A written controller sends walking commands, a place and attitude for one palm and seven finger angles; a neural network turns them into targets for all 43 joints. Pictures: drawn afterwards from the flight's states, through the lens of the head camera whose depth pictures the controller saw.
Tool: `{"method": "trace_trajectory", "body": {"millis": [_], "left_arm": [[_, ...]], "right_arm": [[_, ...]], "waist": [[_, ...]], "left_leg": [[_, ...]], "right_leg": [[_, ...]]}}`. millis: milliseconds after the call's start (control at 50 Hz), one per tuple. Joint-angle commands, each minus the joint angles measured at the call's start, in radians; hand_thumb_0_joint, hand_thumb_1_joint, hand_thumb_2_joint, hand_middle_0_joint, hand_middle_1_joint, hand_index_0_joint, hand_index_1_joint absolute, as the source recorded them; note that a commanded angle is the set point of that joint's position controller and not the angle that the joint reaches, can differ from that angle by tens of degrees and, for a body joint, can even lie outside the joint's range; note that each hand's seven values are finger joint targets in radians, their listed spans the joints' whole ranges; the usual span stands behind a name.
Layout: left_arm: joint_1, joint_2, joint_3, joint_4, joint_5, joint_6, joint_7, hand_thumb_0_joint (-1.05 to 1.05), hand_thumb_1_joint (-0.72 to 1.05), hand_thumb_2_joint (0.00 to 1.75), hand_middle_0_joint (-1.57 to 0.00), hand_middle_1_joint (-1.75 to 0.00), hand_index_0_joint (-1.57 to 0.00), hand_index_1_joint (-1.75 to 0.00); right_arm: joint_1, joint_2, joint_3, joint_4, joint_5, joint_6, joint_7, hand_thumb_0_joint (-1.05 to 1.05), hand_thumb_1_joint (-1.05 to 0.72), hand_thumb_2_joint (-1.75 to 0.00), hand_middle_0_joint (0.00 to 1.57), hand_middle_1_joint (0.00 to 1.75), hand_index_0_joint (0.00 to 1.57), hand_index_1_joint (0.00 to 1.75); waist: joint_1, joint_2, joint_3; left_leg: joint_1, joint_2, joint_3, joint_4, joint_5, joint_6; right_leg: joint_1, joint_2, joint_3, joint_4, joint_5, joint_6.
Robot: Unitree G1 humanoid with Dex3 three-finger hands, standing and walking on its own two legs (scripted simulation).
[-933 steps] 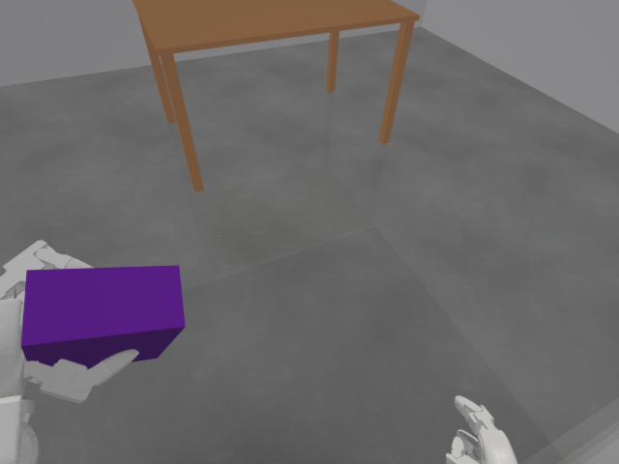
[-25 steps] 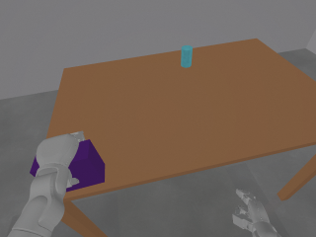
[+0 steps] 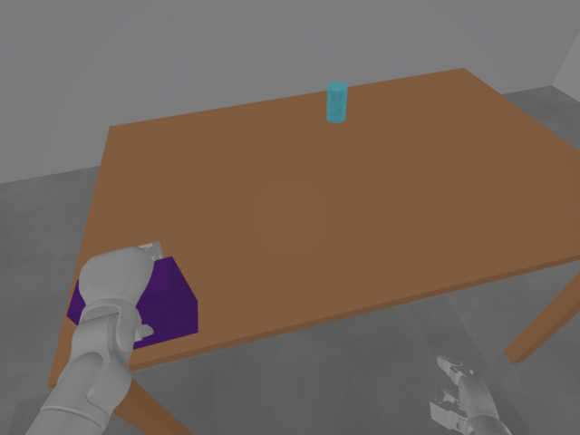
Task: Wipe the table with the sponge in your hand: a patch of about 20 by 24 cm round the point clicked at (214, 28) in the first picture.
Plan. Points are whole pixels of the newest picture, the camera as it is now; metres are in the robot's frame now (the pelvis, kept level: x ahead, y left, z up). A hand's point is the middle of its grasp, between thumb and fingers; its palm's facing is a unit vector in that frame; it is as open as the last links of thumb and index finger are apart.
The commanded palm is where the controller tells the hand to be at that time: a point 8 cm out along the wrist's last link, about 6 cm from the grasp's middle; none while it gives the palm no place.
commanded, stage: move the sponge above the wiping area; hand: left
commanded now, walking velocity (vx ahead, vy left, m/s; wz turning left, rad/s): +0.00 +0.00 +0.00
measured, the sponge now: (145, 314) +0.26 +0.27 +0.00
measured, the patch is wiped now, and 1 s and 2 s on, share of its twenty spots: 0.00 0.00 0.00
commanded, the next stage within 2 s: lower the sponge onto the table in 0.64 s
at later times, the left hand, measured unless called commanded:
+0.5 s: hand (131, 295) +0.27 +0.28 +0.05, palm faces -0.03 -0.09 -1.00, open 10.0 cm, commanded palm +0.25 +0.28 +0.11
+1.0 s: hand (139, 292) +0.27 +0.27 +0.05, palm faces -0.02 -0.09 -1.00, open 10.0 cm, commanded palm +0.25 +0.27 +0.12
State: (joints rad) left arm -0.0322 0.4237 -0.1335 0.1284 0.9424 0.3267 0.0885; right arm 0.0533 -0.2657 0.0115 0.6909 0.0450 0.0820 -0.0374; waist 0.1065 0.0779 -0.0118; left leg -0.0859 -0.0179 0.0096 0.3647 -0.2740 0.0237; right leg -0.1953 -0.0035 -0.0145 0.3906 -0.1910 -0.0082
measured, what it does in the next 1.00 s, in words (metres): stands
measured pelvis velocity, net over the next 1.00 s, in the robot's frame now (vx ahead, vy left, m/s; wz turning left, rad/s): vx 0.00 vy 0.00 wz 0.00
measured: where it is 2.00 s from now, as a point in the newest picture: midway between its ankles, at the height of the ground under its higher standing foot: outside the picture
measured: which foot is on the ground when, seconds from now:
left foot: down 0.00-1.00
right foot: down 0.00-1.00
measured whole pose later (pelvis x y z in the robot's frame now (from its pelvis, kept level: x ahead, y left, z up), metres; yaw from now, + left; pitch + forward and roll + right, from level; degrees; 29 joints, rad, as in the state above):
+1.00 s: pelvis +0.00 +0.00 +0.00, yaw +0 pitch -1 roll +0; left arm -0.06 0.41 -0.15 0.15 0.95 0.35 0.10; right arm 0.05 -0.26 0.01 0.69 0.05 0.10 -0.03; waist 0.10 0.08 -0.02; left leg -0.08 -0.02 0.01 0.36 -0.27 0.02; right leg -0.19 0.00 -0.01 0.38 -0.18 -0.01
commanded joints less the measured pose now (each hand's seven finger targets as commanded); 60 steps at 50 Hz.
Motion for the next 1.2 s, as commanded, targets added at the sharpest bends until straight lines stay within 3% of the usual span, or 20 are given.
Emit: {"method": "trace_trajectory", "body": {"millis": [0,20,40,160,220,240,300,320,360,420,540,720,760,820,840,1020,1040,1120,1140,1180], "left_arm": [[-0.329,0.207,0.122,-0.168,0.034,-0.008,0.058,0.00,0.10,1.30,-1.20,-1.60,-1.20,-1.60],[-0.327,0.265,0.180,-0.179,0.034,-0.009,0.064,0.00,0.10,1.30,-1.20,-1.60,-1.20,-1.60],[-0.352,0.209,0.124,-0.196,0.033,-0.016,0.064,0.00,0.10,1.30,-1.20,-1.60,-1.20,-1.60],[-0.308,0.191,0.116,-0.169,0.028,-0.019,0.063,0.00,0.10,1.30,-1.20,-1.60,-1.20,-1.60],[-0.273,0.255,0.181,-0.174,0.027,-0.009,0.066,0.00,0.10,1.30,-1.20,-1.60,-1.20,-1.60],[-0.311,0.205,0.127,-0.192,0.031,-0.010,0.064,0.00,0.10,1.30,-1.20,-1.60,-1.20,-1.60],[-0.291,0.208,0.131,-0.155,0.026,-0.004,0.062,0.00,0.10,1.30,-1.20,-1.60,-1.20,-1.60],[-0.303,0.259,0.181,-0.166,0.022,-0.004,0.065,0.00,0.10,1.30,-1.20,-1.60,-1.20,-1.60],[-0.329,0.204,0.121,-0.180,0.028,-0.009,0.062,0.00,0.10,1.30,-1.20,-1.60,-1.20,-1.60],[-0.312,0.256,0.174,-0.169,0.023,-0.010,0.062,0.00,0.10,1.30,-1.20,-1.60,-1.20,-1.60],[-0.332,0.184,0.100,-0.182,0.022,-0.017,0.053,0.00,0.10,1.30,-1.20,-1.60,-1.20,-1.60],[-0.381,0.259,0.165,-0.142,0.037,-0.004,0.063,0.00,0.10,1.30,-1.20,-1.60,-1.20,-1.60],[-0.371,0.199,0.111,-0.162,0.037,-0.005,0.062,0.00,0.10,1.30,-1.20,-1.60,-1.20,-1.60],[-0.321,0.225,0.144,-0.173,0.034,0.008,0.060,0.00,0.10,1.30,-1.20,-1.60,-1.20,-1.60],[-0.312,0.173,0.098,-0.178,0.032,0.012,0.057,0.00,0.10,1.30,-1.20,-1.60,-1.20,-1.60],[-0.370,0.253,0.155,-0.175,0.038,0.025,0.055,0.00,0.10,1.30,-1.20,-1.60,-1.20,-1.60],[-0.368,0.195,0.104,-0.182,0.036,0.021,0.054,0.00,0.10,1.30,-1.20,-1.60,-1.20,-1.60],[-0.297,0.237,0.157,-0.165,0.032,0.004,0.057,0.00,0.10,1.30,-1.20,-1.60,-1.20,-1.60],[-0.310,0.174,0.097,-0.163,0.030,0.002,0.054,0.00,0.10,1.30,-1.20,-1.60,-1.20,-1.60],[-0.316,0.197,0.115,-0.106,0.031,0.004,0.054,0.00,0.10,1.30,-1.20,-1.60,-1.20,-1.60]], "right_arm": [[-0.173,-0.114,-0.040,-0.155,0.002,-0.056,-0.017,0.00,-0.90,-0.90,0.20,0.30,0.20,0.30],[-0.187,-0.117,-0.036,-0.161,0.005,-0.058,-0.017,0.00,-0.90,-0.90,0.20,0.30,0.20,0.30],[-0.179,-0.108,-0.036,-0.166,0.005,-0.063,-0.019,0.00,-0.90,-0.90,0.20,0.30,0.20,0.30],[-0.169,-0.112,-0.044,-0.160,0.003,-0.061,-0.013,0.00,-0.90,-0.90,0.20,0.30,0.20,0.30],[-0.186,-0.119,-0.041,-0.164,0.004,-0.052,-0.010,0.00,-0.90,-0.90,0.20,0.30,0.20,0.30],[-0.176,-0.111,-0.039,-0.167,0.005,-0.054,-0.010,0.00,-0.90,-0.90,0.20,0.30,0.20,0.30],[-0.174,-0.116,-0.043,-0.160,0.005,-0.049,-0.012,0.00,-0.90,-0.90,0.20,0.30,0.20,0.30],[-0.189,-0.119,-0.038,-0.164,0.008,-0.051,-0.014,0.00,-0.90,-0.90,0.20,0.30,0.20,0.30],[-0.182,-0.112,-0.039,-0.163,0.007,-0.055,-0.015,0.00,-0.90,-0.90,0.20,0.30,0.20,0.30],[-0.191,-0.118,-0.038,-0.163,0.007,-0.055,-0.017,0.00,-0.90,-0.90,0.20,0.30,0.20,0.30],[-0.184,-0.108,-0.037,-0.167,0.010,-0.062,-0.015,0.00,-0.90,-0.90,0.20,0.30,0.20,0.30],[-0.198,-0.119,-0.033,-0.153,0.010,-0.048,-0.017,0.00,-0.90,-0.90,0.20,0.30,0.20,0.30],[-0.188,-0.111,-0.036,-0.162,0.010,-0.053,-0.014,0.00,-0.90,-0.90,0.20,0.30,0.20,0.30],[-0.203,-0.115,-0.035,-0.166,0.009,-0.047,-0.009,0.00,-0.90,-0.90,0.20,0.30,0.20,0.30],[-0.193,-0.108,-0.036,-0.171,0.009,-0.049,-0.007,0.00,-0.90,-0.90,0.20,0.30,0.20,0.30],[-0.213,-0.119,-0.030,-0.161,0.013,-0.039,-0.013,0.00,-0.90,-0.90,0.20,0.30,0.20,0.30],[-0.203,-0.109,-0.031,-0.170,0.014,-0.044,-0.014,0.00,-0.90,-0.90,0.20,0.30,0.20,0.30],[-0.195,-0.118,-0.036,-0.164,0.008,-0.046,-0.011,0.00,-0.90,-0.90,0.20,0.30,0.20,0.30],[-0.190,-0.110,-0.036,-0.165,0.011,-0.047,-0.011,0.00,-0.90,-0.90,0.20,0.30,0.20,0.30],[-0.178,-0.119,-0.039,-0.148,0.011,-0.042,-0.014,0.00,-0.90,-0.90,0.20,0.30,0.20,0.30]], "waist": [[-0.004,-0.033,-0.223],[0.005,-0.023,-0.230],[-0.007,-0.016,-0.262],[-0.004,-0.035,-0.260],[0.007,-0.020,-0.234],[-0.005,-0.021,-0.252],[-0.003,-0.053,-0.220],[0.002,-0.050,-0.208],[-0.008,-0.040,-0.228],[0.001,-0.038,-0.214],[-0.010,-0.025,-0.214],[0.000,-0.038,-0.210],[-0.002,-0.024,-0.244],[0.008,-0.023,-0.237],[0.002,-0.031,-0.245],[0.000,-0.043,-0.205],[-0.005,-0.041,-0.228],[0.007,-0.034,-0.234],[-0.008,-0.037,-0.227],[-0.012,-0.065,-0.197]], "left_leg": [[-0.041,-0.014,-0.043,-0.024,0.357,0.005],[-0.036,-0.016,-0.051,-0.029,0.347,0.007],[-0.031,-0.015,-0.037,-0.019,0.364,0.010],[-0.037,-0.012,-0.043,-0.015,0.395,0.005],[-0.043,-0.015,-0.051,-0.023,0.376,0.005],[-0.043,-0.012,-0.042,-0.019,0.386,0.006],[-0.052,-0.013,-0.043,-0.024,0.356,0.007],[-0.052,-0.014,-0.050,-0.032,0.329,0.010],[-0.047,-0.014,-0.042,-0.027,0.355,0.008],[-0.044,-0.016,-0.052,-0.034,0.328,0.009],[-0.040,-0.013,-0.048,-0.032,0.324,0.010],[-0.049,-0.016,-0.052,-0.046,0.302,0.004],[-0.038,-0.013,-0.049,-0.036,0.350,0.002],[-0.036,-0.014,-0.057,-0.040,0.355,0.001],[-0.036,-0.010,-0.048,-0.033,0.371,0.005],[-0.043,-0.018,-0.051,-0.044,0.302,0.011],[-0.043,-0.020,-0.044,-0.037,0.316,0.015],[-0.037,-0.018,-0.053,-0.033,0.342,0.009],[-0.042,-0.018,-0.042,-0.025,0.340,0.013],[-0.063,-0.017,-0.040,-0.029,0.309,0.010]], "right_leg": [[0.165,0.017,0.050,-0.015,0.240,-0.072],[0.171,0.027,0.081,-0.018,0.231,-0.080],[0.186,0.016,0.055,-0.008,0.254,-0.072],[0.188,0.016,0.055,-0.005,0.291,-0.073],[0.187,0.022,0.083,-0.011,0.279,-0.078],[0.193,0.014,0.051,-0.002,0.281,-0.072],[0.180,0.015,0.054,-0.014,0.261,-0.069],[0.175,0.023,0.083,-0.023,0.234,-0.076],[0.184,0.017,0.056,-0.014,0.253,-0.072],[0.176,0.024,0.083,-0.026,0.226,-0.076],[0.167,0.019,0.051,-0.024,0.202,-0.071],[0.169,0.027,0.083,-0.035,0.187,-0.080],[0.188,0.019,0.054,-0.020,0.228,-0.077],[0.192,0.026,0.082,-0.023,0.241,-0.081],[0.199,0.017,0.053,-0.014,0.254,-0.075],[0.179,0.026,0.092,-0.035,0.204,-0.078],[0.194,0.019,0.067,-0.024,0.216,-0.073],[0.195,0.026,0.091,-0.021,0.257,-0.081],[0.190,0.019,0.068,-0.018,0.261,-0.073],[0.169,0.020,0.069,-0.026,0.237,-0.071]]}}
